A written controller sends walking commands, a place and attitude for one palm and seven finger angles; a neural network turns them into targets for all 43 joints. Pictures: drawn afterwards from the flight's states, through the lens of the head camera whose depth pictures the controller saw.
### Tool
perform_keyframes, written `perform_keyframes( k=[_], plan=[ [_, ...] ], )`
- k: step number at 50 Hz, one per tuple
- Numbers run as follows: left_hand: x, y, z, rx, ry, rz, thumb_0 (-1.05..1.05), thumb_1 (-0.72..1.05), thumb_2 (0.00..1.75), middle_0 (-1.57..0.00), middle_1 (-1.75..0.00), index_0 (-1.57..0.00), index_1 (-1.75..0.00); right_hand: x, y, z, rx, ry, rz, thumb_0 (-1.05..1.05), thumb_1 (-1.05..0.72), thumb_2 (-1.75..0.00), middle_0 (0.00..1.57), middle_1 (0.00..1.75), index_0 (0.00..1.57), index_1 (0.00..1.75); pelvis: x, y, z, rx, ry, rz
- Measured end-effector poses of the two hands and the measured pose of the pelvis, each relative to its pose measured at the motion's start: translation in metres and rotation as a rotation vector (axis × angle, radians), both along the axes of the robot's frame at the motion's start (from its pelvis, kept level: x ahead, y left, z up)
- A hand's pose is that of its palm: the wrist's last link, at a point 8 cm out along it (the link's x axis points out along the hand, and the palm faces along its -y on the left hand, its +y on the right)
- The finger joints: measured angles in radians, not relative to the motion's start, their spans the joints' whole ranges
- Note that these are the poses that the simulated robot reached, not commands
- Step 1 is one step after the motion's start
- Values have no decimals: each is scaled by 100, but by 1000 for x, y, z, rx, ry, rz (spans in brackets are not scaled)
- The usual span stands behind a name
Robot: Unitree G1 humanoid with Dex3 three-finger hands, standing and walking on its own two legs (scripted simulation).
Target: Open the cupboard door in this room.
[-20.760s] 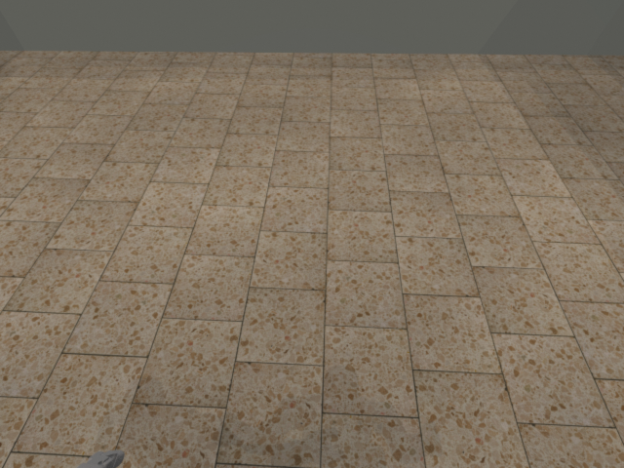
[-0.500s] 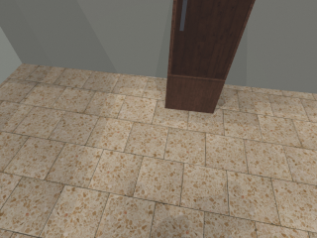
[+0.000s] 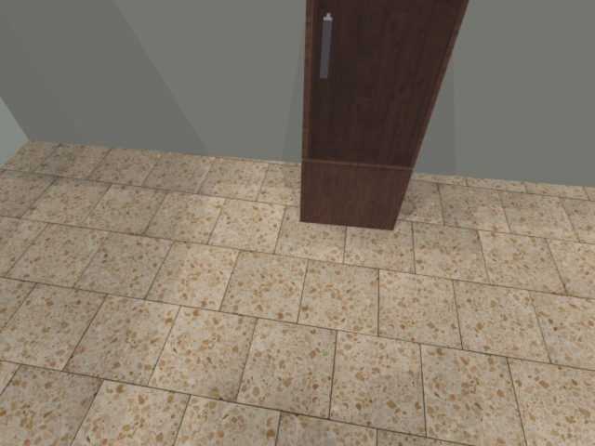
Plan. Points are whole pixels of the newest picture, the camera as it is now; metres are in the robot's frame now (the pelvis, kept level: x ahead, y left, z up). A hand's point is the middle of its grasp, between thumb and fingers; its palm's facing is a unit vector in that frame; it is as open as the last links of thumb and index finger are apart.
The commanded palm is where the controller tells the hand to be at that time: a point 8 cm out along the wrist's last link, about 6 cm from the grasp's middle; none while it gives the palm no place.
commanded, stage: stand and wait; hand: left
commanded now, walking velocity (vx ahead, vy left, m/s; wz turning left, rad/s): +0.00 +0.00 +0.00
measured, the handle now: (326, 46) +1.11 -0.02 +0.05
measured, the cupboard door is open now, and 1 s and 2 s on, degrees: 0 0 0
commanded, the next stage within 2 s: look at it before walking up in 0.36 s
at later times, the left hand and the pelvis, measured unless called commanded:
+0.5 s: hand out of the picture +0.00 +0.17 -0.17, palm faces +0.05 -0.98 -0.18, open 7.4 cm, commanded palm none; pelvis +0.02 +0.01 +0.00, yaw +0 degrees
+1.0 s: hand out of the picture -0.03 +0.17 -0.17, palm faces +0.04 -0.98 -0.17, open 7.4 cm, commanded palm none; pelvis -0.01 +0.01 +0.01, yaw +0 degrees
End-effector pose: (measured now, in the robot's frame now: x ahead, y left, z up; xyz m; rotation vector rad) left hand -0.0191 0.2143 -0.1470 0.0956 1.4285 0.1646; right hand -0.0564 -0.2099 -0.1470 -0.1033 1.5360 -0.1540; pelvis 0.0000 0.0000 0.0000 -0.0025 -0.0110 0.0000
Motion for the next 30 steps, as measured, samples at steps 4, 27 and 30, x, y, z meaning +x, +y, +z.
perform_keyframes(
  k=[4,27,30],
  plan=[
    [2,-4,-3,-17,34,3,0,91,90,-20,-30,-19,-29,14,9,0,-1,-14,-6,0,-91,-90,20,30,19,29,10,3,-1,5,1,-4],
    [17,9,4,20,-1,-10,0,91,90,-20,-30,-19,-29,56,6,2,-24,-101,20,1,-92,-90,20,30,19,29,14,10,4,10,-13,-5],
    [14,8,5,19,-2,-11,0,91,90,-20,-30,-19,-29,54,5,3,-23,-102,22,1,-91,-90,20,30,19,29,11,9,5,10,-14,-3]
  ],
)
